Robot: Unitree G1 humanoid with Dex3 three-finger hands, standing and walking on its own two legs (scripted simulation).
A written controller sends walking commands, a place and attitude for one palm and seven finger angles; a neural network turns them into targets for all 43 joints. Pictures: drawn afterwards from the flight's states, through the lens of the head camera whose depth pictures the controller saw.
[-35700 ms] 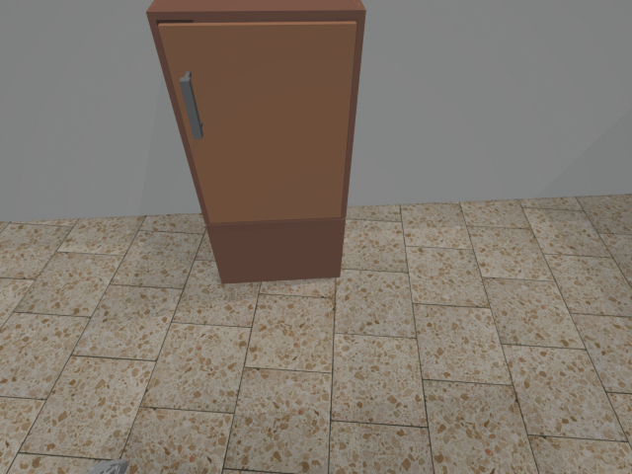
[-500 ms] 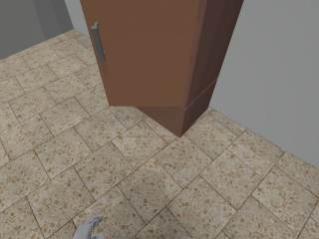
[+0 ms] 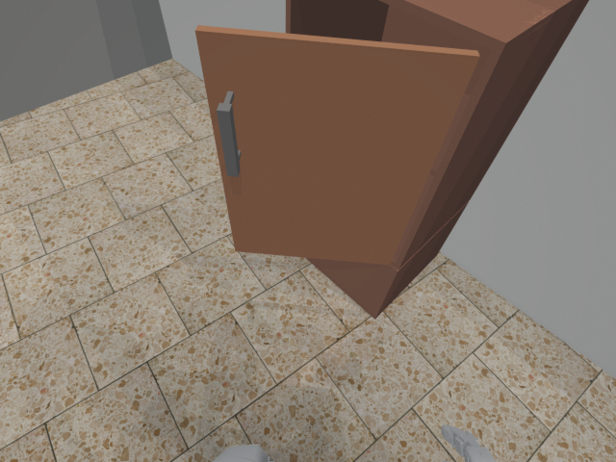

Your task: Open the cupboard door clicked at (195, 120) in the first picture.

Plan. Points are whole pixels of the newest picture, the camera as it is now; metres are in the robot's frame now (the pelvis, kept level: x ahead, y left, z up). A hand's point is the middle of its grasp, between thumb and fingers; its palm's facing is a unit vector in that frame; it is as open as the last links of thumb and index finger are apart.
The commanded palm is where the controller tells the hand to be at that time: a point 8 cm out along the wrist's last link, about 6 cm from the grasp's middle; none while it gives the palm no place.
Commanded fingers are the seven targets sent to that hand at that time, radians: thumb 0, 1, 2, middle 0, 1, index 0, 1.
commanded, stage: come to a stop and stand still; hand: left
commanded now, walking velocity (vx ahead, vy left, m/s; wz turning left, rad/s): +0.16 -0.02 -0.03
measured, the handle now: (231, 135) +0.61 +0.22 +0.03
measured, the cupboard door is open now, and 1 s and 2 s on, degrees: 41 41 41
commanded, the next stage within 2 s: look again from close up in 1.56 s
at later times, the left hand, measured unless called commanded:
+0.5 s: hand (213, 448) +0.15 +0.15 -0.15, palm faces -0.02 -0.96 -0.28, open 7.3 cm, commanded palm none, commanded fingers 0.00 0.90 0.90 -0.20 -0.30 -0.20 -0.30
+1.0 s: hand out of the picture +0.01 +0.20 -0.17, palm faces +0.09 -0.98 -0.18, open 7.4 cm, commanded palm none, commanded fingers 0.00 0.90 0.90 -0.20 -0.30 -0.20 -0.30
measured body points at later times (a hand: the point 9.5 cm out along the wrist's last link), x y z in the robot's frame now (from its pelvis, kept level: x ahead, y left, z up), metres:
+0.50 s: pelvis +0.06 -0.04 +0.01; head +0.10 -0.07 +0.45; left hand +0.15 +0.20 -0.13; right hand +0.06 -0.28 -0.16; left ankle +0.03 +0.08 -0.68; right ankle +0.06 -0.14 -0.72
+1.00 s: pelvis +0.01 +0.01 +0.02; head +0.03 +0.04 +0.46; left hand +0.00 +0.25 -0.15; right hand +0.08 -0.22 -0.12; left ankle +0.00 +0.10 -0.72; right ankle +0.01 -0.13 -0.70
